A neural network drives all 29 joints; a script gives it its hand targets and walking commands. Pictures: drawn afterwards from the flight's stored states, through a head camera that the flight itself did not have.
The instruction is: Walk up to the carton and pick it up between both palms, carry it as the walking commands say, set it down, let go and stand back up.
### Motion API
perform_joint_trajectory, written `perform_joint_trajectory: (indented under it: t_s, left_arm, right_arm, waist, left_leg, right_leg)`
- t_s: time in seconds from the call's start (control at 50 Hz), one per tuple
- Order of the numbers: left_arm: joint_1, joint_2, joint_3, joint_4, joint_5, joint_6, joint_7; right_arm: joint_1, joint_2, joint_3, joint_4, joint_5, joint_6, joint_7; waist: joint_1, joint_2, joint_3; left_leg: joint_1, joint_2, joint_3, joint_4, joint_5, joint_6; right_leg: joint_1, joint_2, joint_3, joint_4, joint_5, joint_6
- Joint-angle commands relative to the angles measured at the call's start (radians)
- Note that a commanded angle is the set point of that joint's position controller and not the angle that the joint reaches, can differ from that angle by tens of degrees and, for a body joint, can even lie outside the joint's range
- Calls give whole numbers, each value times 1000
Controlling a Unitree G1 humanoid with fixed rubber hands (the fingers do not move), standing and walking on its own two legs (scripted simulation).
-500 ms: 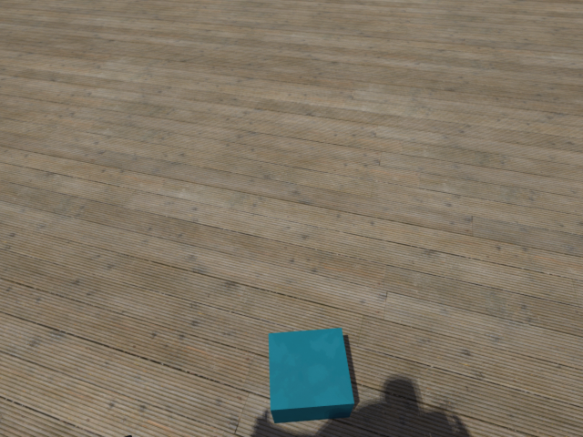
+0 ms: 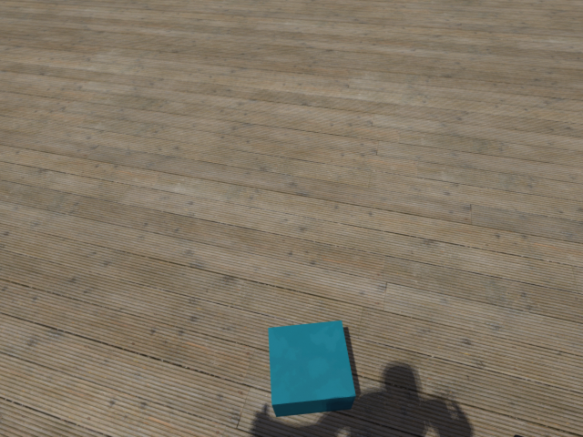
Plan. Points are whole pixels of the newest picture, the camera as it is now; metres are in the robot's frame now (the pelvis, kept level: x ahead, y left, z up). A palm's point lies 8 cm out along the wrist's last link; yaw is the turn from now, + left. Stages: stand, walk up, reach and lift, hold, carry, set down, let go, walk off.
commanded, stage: walk up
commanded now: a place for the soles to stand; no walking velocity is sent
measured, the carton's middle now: (309, 368) +0.43 +0.00 -0.68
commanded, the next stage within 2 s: stand in 0.62 s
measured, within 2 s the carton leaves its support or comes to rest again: neither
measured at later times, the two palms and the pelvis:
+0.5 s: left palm out of the picture +0.10 +0.30 -0.11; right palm out of the picture +0.08 -0.32 -0.12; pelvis +0.01 +0.00 -0.01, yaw -3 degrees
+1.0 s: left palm out of the picture +0.15 +0.29 -0.10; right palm out of the picture +0.10 -0.29 -0.11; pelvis -0.01 +0.01 -0.01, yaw +2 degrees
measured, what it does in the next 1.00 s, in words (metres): stands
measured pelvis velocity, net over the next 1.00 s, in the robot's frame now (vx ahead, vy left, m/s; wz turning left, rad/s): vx -0.01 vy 0.01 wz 0.04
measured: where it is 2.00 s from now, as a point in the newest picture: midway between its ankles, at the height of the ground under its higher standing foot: outside the picture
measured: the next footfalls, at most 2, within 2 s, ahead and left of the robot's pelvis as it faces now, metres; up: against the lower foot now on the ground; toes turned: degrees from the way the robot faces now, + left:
none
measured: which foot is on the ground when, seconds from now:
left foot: down 0.00-1.00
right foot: down 0.00-1.00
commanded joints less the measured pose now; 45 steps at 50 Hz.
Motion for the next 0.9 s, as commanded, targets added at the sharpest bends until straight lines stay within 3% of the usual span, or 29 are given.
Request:
perform_joint_trajectory:
  t_s: [0.0,0.08,0.12,0.14,0.18,0.24,0.26,0.28,0.32,0.34,0.36,0.38,0.4,0.42,0.44,0.46,0.48,0.52,0.56,0.58,0.62,0.66,0.68,0.7,0.72,0.76,0.8,0.86,0.88]
  left_arm:
    - [13,233,67,-76,1,-17,14]
    - [36,248,64,-84,0,-19,14]
    - [4,271,67,-93,12,-22,18]
    - [14,261,64,-110,8,-24,16]
    - [-5,263,56,-115,10,-23,17]
    - [-22,232,50,-120,7,-28,17]
    - [-15,228,55,-104,2,-30,14]
    - [14,236,61,-108,2,-28,18]
    - [64,220,63,-100,3,-23,15]
    - [72,212,62,-97,1,-24,11]
    - [86,221,69,-79,6,-26,8]
    - [99,238,79,-84,8,-28,5]
    - [73,260,79,-88,10,-31,8]
    - [52,282,79,-102,12,-31,13]
    - [61,300,83,-113,6,-34,16]
    - [40,289,69,-114,13,-33,19]
    - [24,268,65,-122,14,-33,24]
    - [-24,240,49,-118,5,-31,27]
    - [-11,219,53,-93,4,-25,24]
    - [-7,220,51,-90,2,-27,23]
    - [10,241,58,-72,3,-21,21]
    - [5,225,55,-70,-5,-21,16]
    - [2,223,54,-67,-5,-21,17]
    - [1,236,55,-62,-7,-19,18]
    - [0,232,54,-76,-2,-24,18]
    - [-21,248,54,-72,-2,-20,17]
    - [-46,243,56,-62,7,-18,20]
    - [-58,224,51,-56,-3,-20,16]
    - [-205,70,118,-509,3,31,-42]
  right_arm:
    - [-54,-273,-70,-84,1,-23,-18]
    - [-75,-235,-63,-114,4,-15,-12]
    - [-49,-212,-61,-110,12,-7,-8]
    - [-44,-217,-60,-101,10,-5,-8]
    - [-4,-209,-57,-100,6,-8,-5]
    - [-12,-241,-67,-91,-2,-27,-10]
    - [11,-252,-70,-80,-8,-30,-12]
    - [10,-293,-74,-91,-3,-30,-13]
    - [-21,-294,-76,-102,-3,-30,-14]
    - [-19,-285,-69,-123,-4,-34,-11]
    - [-68,-268,-70,-125,0,-32,-9]
    - [-64,-259,-73,-125,-2,-29,-9]
    - [-55,-245,-65,-126,9,-19,-10]
    - [-48,-198,-62,-120,18,-15,-12]
    - [-28,-202,-57,-113,21,-12,-14]
    - [-12,-191,-49,-95,15,-12,-14]
    - [20,-193,-52,-89,13,-14,-13]
    - [33,-208,-53,-69,3,-25,-13]
    - [7,-250,-63,-63,-3,-29,-16]
    - [7,-246,-64,-76,1,-32,-17]
    - [-14,-255,-63,-58,4,-33,-21]
    - [-24,-251,-61,-52,4,-30,-22]
    - [-29,-237,-57,-55,12,-28,-20]
    - [-37,-225,-54,-56,8,-29,-22]
    - [-30,-223,-53,-61,11,-27,-22]
    - [-26,-225,-56,-49,12,-23,-18]
    - [-16,-215,-50,-46,8,-22,-19]
    - [-14,-241,-56,-40,6,-27,-18]
    - [-235,-77,-65,-713,5,18,-11]
  waist:
    - [6,65,-159]
    - [0,2,-129]
    - [-17,-100,-86]
    - [-19,-95,-119]
    - [-25,-131,-120]
    - [-27,-4,-122]
    - [-22,47,-163]
    - [-22,71,-189]
    - [0,122,-175]
    - [-5,111,-163]
    - [24,87,-145]
    - [21,32,-106]
    - [4,-56,-104]
    - [0,-94,-86]
    - [2,-128,-119]
    - [-2,-115,-131]
    - [-14,-95,-179]
    - [-32,-49,-193]
    - [-11,9,-182]
    - [-10,-19,-186]
    - [-2,0,-143]
    - [4,63,-141]
    - [-2,36,-141]
    - [1,65,-113]
    - [-1,15,-130]
    - [-9,-4,-149]
    - [-18,-57,-150]
    - [-15,17,-122]
    - [69,29,-43]
  left_leg:
    - [82,180,-160,-135,120,92]
    - [71,124,-129,-72,59,65]
    - [68,30,-106,13,-7,33]
    - [107,12,-123,18,-42,35]
    - [129,10,-151,-43,-66,37]
    - [160,118,-201,-135,-2,78]
    - [158,191,-205,-165,88,110]
    - [152,272,-240,-188,163,150]
    - [111,292,-187,-128,368,170]
    - [51,284,-178,-120,308,164]
    - [-12,251,-150,-98,245,136]
    - [-47,201,-104,-46,180,101]
    - [-43,116,-62,36,108,51]
    - [-15,34,-65,76,51,22]
    - [9,13,-107,83,0,11]
    - [46,1,-132,45,-34,13]
    - [91,7,-125,5,-29,24]
    - [157,83,-164,-89,98,50]
    - [138,155,-156,-100,225,89]
    - [146,162,-161,-91,285,101]
    - [67,187,-158,-108,220,102]
    - [66,150,-125,-104,197,85]
    - [56,139,-119,-100,186,71]
    - [48,132,-106,-92,167,59]
    - [55,112,-106,-82,164,58]
    - [82,95,-102,-73,138,46]
    - [98,113,-123,-95,145,53]
    - [74,120,-129,-139,85,59]
    - [-228,-45,-159,-82,140,-21]
  right_leg:
    - [2,-46,-49,3,280,-64]
    - [-30,-62,30,-63,294,-93]
    - [-109,-92,153,-149,224,-129]
    - [-137,-116,215,-194,156,-144]
    - [-153,-108,227,-210,60,-142]
    - [-163,-44,69,-54,185,-94]
    - [-122,-35,-12,16,242,-64]
    - [-74,-23,-68,107,174,-59]
    - [-51,-37,-93,112,49,-53]
    - [-10,-42,-87,105,89,-63]
    - [57,-48,-88,48,122,-67]
    - [67,-54,-57,-27,271,-78]
    - [47,-86,21,-98,327,-96]
    - [-18,-137,155,-137,322,-151]
    - [-23,-184,264,-171,283,-201]
    - [-32,-192,280,-191,273,-211]
    - [-31,-178,252,-179,249,-196]
    - [-64,-110,88,-102,272,-112]
    - [-8,-62,-28,-9,331,-76]
    - [-7,-61,-21,11,357,-81]
    - [22,-63,-52,11,316,-72]
    - [39,-65,-33,-19,322,-81]
    - [44,-68,-33,-31,329,-87]
    - [32,-75,-24,-46,354,-85]
    - [43,-86,-5,-55,357,-95]
    - [25,-91,29,-90,339,-102]
    - [16,-85,18,-87,317,-102]
    - [6,-88,25,-95,256,-88]
    - [-8,-6,-211,-21,18,8]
